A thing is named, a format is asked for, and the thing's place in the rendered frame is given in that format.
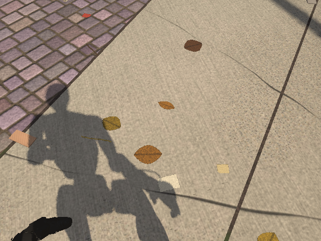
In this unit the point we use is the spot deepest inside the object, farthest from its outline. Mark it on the left robot hand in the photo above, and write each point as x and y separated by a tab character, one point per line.
42	227

